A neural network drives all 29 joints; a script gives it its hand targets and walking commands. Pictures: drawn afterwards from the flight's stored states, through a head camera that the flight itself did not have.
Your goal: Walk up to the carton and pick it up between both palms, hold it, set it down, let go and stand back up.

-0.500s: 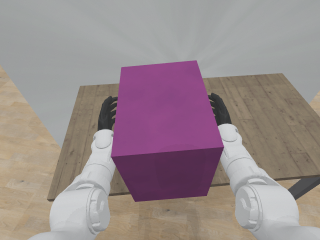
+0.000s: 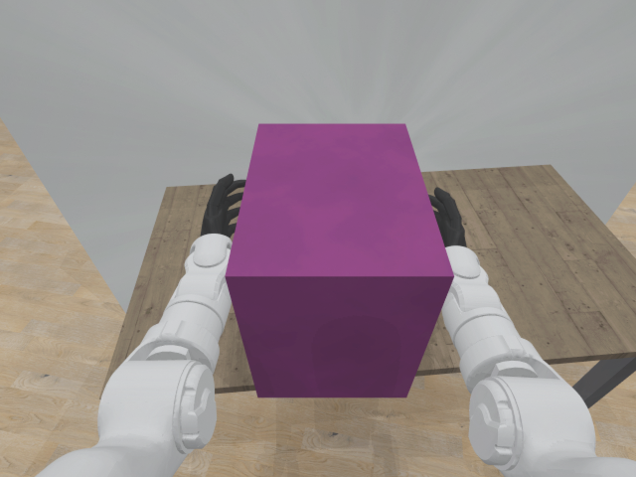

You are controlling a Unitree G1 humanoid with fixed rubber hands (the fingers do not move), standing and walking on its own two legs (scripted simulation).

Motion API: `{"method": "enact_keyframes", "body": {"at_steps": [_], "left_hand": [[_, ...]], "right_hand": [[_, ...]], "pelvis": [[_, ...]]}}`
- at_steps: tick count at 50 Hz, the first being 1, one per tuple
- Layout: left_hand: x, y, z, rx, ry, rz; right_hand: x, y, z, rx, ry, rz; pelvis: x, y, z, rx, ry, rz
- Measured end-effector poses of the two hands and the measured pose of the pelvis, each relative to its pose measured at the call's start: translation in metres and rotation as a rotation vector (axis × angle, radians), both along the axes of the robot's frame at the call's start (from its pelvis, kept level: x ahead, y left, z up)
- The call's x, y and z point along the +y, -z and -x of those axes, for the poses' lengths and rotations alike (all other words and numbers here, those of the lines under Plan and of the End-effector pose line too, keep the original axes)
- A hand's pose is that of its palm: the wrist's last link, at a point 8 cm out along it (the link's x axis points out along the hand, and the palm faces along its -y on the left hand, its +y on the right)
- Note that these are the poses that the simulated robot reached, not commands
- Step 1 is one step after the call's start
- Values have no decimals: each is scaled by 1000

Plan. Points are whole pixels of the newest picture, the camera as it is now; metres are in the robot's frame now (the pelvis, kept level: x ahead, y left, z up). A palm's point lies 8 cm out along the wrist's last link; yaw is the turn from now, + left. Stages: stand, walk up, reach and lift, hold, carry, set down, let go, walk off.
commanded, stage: reach and lift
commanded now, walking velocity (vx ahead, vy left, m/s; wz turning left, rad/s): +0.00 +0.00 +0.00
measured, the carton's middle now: (332, 259) +0.42 +0.02 +0.05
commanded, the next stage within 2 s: none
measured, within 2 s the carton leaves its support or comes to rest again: neither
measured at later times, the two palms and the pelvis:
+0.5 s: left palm (197, 193) +0.39 +0.18 +0.20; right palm (458, 212) +0.39 -0.13 +0.17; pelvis +0.00 +0.00 +0.00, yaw +0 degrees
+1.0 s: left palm (182, 182) +0.37 +0.18 +0.22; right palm (459, 197) +0.38 -0.13 +0.20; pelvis -0.01 +0.00 +0.00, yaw +0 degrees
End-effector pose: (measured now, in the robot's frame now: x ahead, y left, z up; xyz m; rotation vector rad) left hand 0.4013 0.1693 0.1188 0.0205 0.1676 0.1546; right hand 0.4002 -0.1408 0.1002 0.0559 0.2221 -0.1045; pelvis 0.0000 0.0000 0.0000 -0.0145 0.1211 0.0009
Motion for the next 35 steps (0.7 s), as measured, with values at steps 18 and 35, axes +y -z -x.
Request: {"method": "enact_keyframes", "body": {"at_steps": [18,35], "left_hand": [[1,-56,7,12,15,-25],[5,-89,21,-2,0,-37]], "right_hand": [[1,-45,8,0,-1,-8],[6,-71,16,-25,-21,1]], "pelvis": [[-3,-3,1,-84,-2,-3],[-5,-4,7,-125,-3,-5]]}}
